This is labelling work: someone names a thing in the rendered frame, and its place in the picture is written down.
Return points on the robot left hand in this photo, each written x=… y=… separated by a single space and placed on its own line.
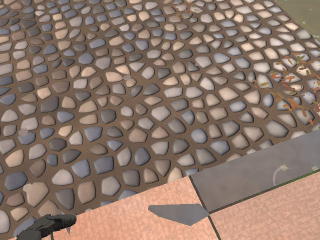
x=46 y=225

